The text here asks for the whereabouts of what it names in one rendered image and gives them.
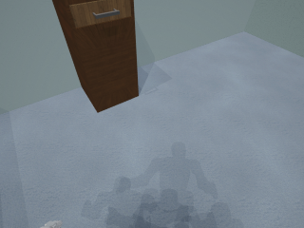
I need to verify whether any handle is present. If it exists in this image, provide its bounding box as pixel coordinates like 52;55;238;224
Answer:
92;9;120;19

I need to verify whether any drawer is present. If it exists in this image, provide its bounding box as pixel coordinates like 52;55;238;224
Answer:
69;0;132;28

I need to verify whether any cabinet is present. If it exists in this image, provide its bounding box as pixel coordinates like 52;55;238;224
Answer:
52;0;139;113

